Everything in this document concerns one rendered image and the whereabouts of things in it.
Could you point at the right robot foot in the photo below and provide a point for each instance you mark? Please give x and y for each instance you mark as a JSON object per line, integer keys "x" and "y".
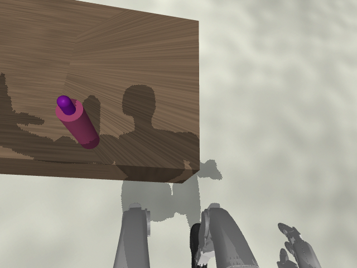
{"x": 194, "y": 243}

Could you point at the right robot hand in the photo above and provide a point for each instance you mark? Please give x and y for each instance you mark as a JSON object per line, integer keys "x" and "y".
{"x": 300, "y": 249}

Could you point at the bottle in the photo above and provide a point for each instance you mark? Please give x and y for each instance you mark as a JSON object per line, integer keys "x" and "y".
{"x": 73, "y": 115}

